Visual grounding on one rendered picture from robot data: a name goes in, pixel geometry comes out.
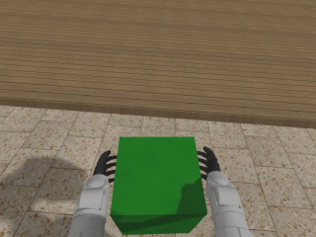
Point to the robot left forearm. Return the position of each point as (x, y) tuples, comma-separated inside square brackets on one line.
[(90, 213)]

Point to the left robot hand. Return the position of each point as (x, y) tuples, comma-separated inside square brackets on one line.
[(102, 165)]

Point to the right robot hand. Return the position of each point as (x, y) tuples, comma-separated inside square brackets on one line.
[(210, 162)]

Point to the carton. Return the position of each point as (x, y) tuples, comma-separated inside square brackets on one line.
[(157, 187)]

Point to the robot right forearm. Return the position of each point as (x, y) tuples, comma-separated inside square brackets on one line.
[(227, 212)]

